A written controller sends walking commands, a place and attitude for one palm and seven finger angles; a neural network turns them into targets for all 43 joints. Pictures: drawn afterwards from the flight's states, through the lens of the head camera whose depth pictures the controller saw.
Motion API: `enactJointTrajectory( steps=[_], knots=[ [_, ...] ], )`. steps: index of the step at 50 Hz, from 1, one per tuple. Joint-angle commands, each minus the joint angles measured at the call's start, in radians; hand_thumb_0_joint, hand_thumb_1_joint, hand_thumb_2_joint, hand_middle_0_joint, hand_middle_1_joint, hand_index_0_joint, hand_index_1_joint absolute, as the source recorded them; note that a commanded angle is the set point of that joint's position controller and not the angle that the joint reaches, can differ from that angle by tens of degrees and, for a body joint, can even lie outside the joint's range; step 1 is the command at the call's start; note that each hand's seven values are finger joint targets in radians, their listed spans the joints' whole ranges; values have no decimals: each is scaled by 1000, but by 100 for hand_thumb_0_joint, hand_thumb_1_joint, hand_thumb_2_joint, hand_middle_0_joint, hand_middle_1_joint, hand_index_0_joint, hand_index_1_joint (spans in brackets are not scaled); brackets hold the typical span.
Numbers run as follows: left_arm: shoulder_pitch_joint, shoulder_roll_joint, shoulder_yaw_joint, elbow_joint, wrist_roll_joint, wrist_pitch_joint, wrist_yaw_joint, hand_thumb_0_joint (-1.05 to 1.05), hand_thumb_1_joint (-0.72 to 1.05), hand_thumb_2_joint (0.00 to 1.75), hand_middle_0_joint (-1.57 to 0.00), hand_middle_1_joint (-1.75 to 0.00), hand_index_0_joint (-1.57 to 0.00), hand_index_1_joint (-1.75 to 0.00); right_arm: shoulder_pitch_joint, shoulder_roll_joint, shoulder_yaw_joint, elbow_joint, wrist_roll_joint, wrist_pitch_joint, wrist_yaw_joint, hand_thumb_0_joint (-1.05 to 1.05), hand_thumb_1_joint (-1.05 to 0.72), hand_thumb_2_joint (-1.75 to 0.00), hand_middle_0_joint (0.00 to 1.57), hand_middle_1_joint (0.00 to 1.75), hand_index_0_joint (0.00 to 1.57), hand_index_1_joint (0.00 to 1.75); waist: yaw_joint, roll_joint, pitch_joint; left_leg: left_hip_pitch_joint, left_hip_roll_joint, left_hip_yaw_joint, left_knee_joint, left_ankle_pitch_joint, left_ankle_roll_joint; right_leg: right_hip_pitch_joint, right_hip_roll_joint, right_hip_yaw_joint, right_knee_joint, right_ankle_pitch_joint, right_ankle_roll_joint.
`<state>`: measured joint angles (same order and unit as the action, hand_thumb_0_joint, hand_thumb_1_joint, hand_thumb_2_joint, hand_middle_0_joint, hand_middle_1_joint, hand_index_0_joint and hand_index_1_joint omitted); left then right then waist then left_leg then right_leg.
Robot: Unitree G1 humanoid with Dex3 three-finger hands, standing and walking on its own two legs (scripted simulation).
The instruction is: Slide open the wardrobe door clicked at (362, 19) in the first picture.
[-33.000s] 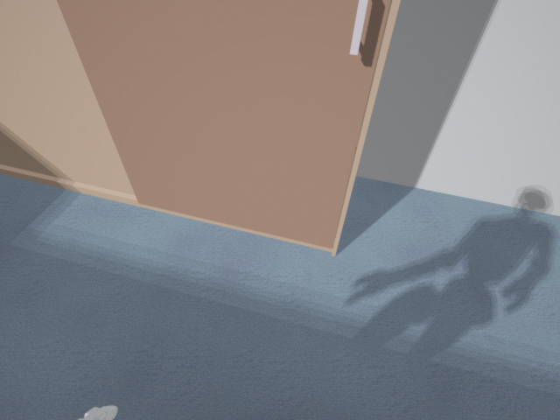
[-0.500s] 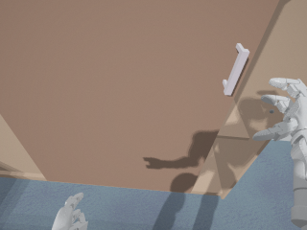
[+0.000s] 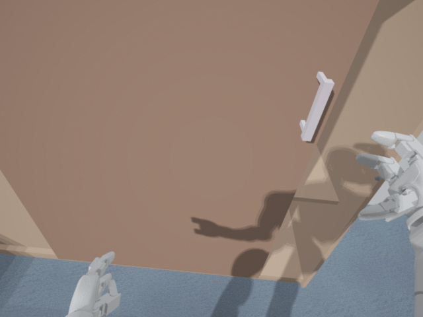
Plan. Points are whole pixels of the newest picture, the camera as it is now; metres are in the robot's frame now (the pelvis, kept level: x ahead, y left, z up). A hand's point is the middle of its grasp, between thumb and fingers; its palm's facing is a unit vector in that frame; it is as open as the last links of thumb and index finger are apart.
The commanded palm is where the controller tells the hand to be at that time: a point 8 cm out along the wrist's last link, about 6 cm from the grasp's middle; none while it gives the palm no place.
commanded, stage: draw the hand back to the body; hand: right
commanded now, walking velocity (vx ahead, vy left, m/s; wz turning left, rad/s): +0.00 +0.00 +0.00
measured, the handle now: (313, 107) +0.50 -0.21 +0.21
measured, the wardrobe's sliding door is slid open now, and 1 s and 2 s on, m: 0.22 0.22 0.22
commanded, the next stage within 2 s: step back with the hand held close in 1.28 s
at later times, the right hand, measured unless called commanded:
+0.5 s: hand (402, 227) +0.22 -0.28 +0.17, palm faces +0.46 +0.85 -0.24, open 12.8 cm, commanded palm +0.18 -0.30 +0.19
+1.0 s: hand (416, 256) +0.18 -0.27 +0.16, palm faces +0.48 +0.80 -0.36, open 8.0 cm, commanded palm +0.14 -0.30 +0.18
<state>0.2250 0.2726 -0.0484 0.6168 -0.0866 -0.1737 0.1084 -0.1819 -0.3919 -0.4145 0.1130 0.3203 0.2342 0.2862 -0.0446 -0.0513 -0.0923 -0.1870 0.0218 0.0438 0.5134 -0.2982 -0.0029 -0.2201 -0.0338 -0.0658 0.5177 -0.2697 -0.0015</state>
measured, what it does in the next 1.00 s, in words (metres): stands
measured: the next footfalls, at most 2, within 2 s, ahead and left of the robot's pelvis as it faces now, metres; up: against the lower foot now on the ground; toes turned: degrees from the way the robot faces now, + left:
none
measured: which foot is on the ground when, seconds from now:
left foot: down 0.00-1.00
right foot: down 0.00-1.00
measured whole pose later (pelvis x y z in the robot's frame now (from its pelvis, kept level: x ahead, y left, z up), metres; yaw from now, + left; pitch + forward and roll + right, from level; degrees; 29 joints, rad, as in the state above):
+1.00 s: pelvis +0.00 +0.00 +0.01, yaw +0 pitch -5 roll +0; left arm 0.20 0.22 -0.01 0.66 0.01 -0.14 0.09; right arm 0.48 -0.33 -0.33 -0.38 0.07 -0.09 -0.10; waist -0.09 -0.05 -0.01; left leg -0.05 0.02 0.05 0.39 -0.25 -0.01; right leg -0.10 -0.03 -0.06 0.43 -0.24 0.00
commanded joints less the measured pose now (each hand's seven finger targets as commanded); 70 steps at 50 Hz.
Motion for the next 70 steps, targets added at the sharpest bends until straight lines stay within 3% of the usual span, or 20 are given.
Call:
enactJointTrajectory(
  steps=[1,4,10,11,12,14,17,21,24,26,31,35,42,45,50,57,62,67,69,70],
  knots=[
    [-170,106,33,-178,0,-59,8,0,90,90,-20,-30,-20,-30,-266,-203,-41,-284,18,-11,-4,0,55,-20,25,115,25,115,-13,16,-85,-42,-33,10,-79,255,12,101,28,58,-59,200,-34],
    [-178,93,24,-179,8,-65,14,0,90,90,-20,-30,-20,-30,-296,-190,-11,-400,-8,-6,-35,0,55,-20,25,115,25,115,-7,-68,-91,-46,-35,15,-85,213,21,133,27,74,-70,196,-29],
    [-179,83,9,-152,24,-82,27,0,90,90,-20,-30,-20,-30,-233,-187,-16,-499,-2,-57,-48,0,37,-29,24,104,24,104,-9,-48,-127,-2,-47,27,-92,218,26,171,24,90,-80,213,-22],
    [-171,80,18,-152,69,-92,12,0,90,90,-20,-30,-20,-30,-244,-253,-28,-595,-139,-168,-205,0,33,-31,24,102,24,102,-11,-70,-8,-42,-31,-9,-147,176,18,122,39,61,-97,164,-17],
    [-157,74,19,-121,79,-90,5,0,90,90,-20,-30,-20,-30,-70,-146,17,-475,-154,-198,-268,0,30,-32,24,100,24,100,1,-46,31,-47,-27,10,-134,145,19,98,31,68,-115,120,-10],
    [-156,71,17,-119,78,-61,-8,0,90,90,-20,-30,-20,-30,57,-92,49,-423,-172,-219,-310,0,22,-36,24,96,24,96,-4,30,68,-23,-28,16,-142,107,18,68,18,79,-146,76,-6],
    [-161,70,33,-125,82,-34,-13,0,90,90,-20,-30,-20,-30,121,-118,20,-463,-191,-278,-345,0,12,-41,24,89,24,89,-12,58,16,31,-20,6,-155,124,13,92,13,55,-153,94,-14],
    [-177,70,40,-127,89,-29,-14,0,90,90,-20,-30,-20,-30,122,-146,10,-581,-219,-338,-377,0,-3,-48,23,81,23,81,-16,-15,-52,74,-20,-5,-164,146,17,131,15,45,-162,117,-17],
    [-179,65,45,-118,96,-35,-13,0,90,90,-20,-30,-20,-30,164,-155,0,-626,-238,-364,-401,0,-14,-53,23,75,23,75,-21,-75,-56,87,-22,-1,-158,161,21,137,19,47,-163,145,-13],
    [-187,68,47,-111,97,-40,-8,0,90,90,-20,-30,-20,-30,165,-166,-6,-643,-246,-374,-410,0,-21,-57,22,70,22,70,-18,-49,-32,78,-23,0,-175,146,17,135,20,43,-168,131,-15],
    [-175,65,57,-98,96,-37,-6,0,90,90,-20,-30,-20,-30,324,-131,-4,-582,-247,-386,-414,0,-39,-65,22,60,22,60,-22,9,47,69,-24,7,-182,159,12,114,18,37,-177,148,-18],
    [-171,68,72,-107,94,-23,-12,0,90,90,-20,-30,-20,-30,452,-123,-21,-577,-240,-389,-403,0,-54,-73,21,51,21,51,-32,53,50,90,-23,6,-180,195,7,106,15,27,-172,181,-20],
    [-167,55,73,-126,98,-19,-17,0,90,90,-20,-30,-20,-30,530,-136,-40,-703,-248,-400,-403,0,-79,-85,20,36,20,36,-31,-18,29,96,-19,-1,-178,238,5,120,17,14,-155,219,-18],
    [-164,55,74,-127,100,-24,-14,0,90,90,-20,-30,-20,-30,558,-144,-49,-726,-249,-398,-406,0,-90,-90,20,30,20,30,-29,2,45,88,-22,-2,-190,244,3,122,19,11,-146,218,-21],
    [-159,52,69,-115,99,-25,-2,0,90,90,-20,-30,-20,-30,485,-119,-15,-702,-255,-387,-414,0,-90,-90,20,30,20,30,-11,-3,93,44,-24,-1,-213,186,0,133,20,9,-152,173,-23],
    [-170,47,63,-113,104,-24,1,0,90,90,-20,-30,-20,-30,497,-113,-13,-691,-256,-385,-416,0,-90,-90,20,30,20,30,-24,22,56,79,-22,3,-199,194,1,144,19,19,-164,186,-23],
    [-172,45,61,-115,107,-23,-2,0,90,90,-20,-30,-20,-30,508,-121,-24,-713,-256,-386,-415,0,-90,-90,20,30,20,30,-29,-2,38,102,-22,3,-192,234,3,145,19,19,-159,223,-19],
    [-173,45,60,-117,106,-23,-3,0,90,90,-20,-30,-20,-30,511,-125,-31,-711,-256,-384,-415,0,-90,-90,20,30,20,30,-29,-13,65,93,-25,6,-195,221,3,134,17,21,-164,216,-14],
    [-166,45,62,-116,107,-20,-3,0,90,90,-20,-30,-20,-30,531,-120,-34,-694,-254,-383,-415,0,-90,-90,20,30,20,30,-29,0,59,96,-24,8,-194,226,2,133,18,18,-163,217,-15],
    [-165,51,64,-107,102,-16,1,0,90,90,-20,-30,-20,-30,506,-148,-61,-652,-253,-378,-418,0,-90,-90,20,30,20,30,-26,26,80,87,-28,8,-205,212,2,126,15,18,-167,205,-14]
  ],
)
